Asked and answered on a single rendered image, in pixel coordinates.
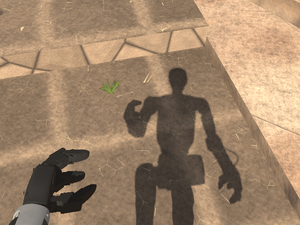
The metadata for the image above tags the robot left hand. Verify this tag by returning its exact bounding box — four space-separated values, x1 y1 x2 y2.
22 147 97 214

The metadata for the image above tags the left robot forearm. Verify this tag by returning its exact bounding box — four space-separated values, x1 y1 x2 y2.
8 203 50 225

